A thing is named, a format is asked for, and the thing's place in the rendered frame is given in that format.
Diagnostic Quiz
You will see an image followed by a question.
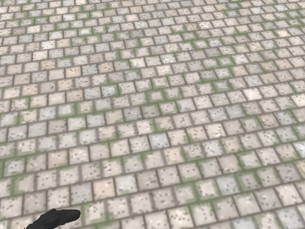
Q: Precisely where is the left robot hand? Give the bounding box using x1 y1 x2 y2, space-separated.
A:
24 208 81 229

